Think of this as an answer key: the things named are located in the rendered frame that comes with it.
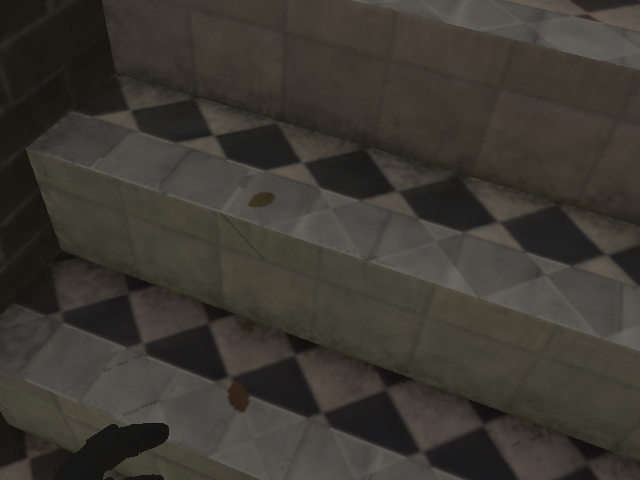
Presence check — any robot left hand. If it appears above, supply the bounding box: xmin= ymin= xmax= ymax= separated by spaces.
xmin=53 ymin=423 xmax=169 ymax=480

